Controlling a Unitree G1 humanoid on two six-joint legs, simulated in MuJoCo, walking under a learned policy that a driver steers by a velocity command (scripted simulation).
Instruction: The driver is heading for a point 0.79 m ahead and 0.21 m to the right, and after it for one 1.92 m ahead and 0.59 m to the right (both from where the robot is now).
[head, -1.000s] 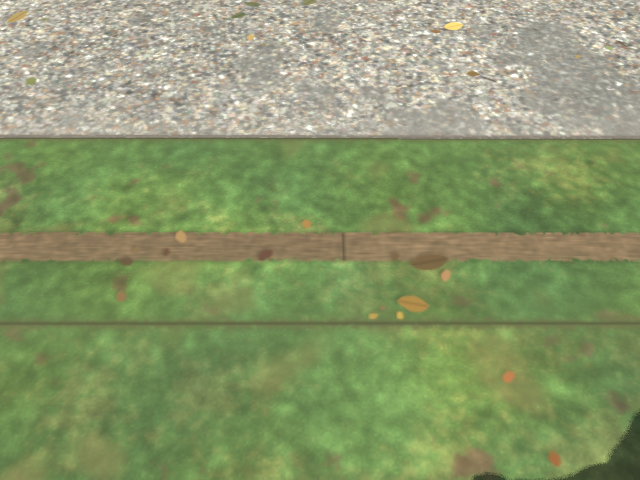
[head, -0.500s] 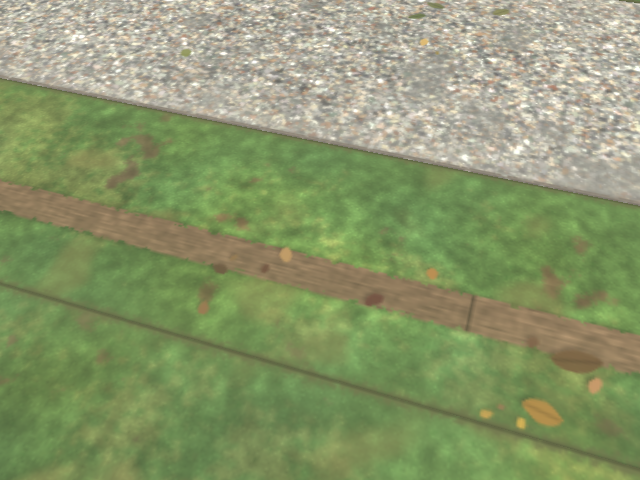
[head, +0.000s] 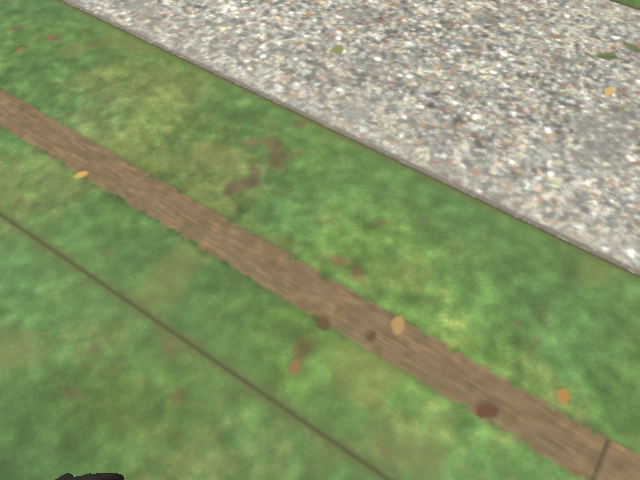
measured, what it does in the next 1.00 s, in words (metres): walks ahead: right foot, then left foot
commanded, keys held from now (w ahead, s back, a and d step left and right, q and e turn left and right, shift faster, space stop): w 0.46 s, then w+e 0.54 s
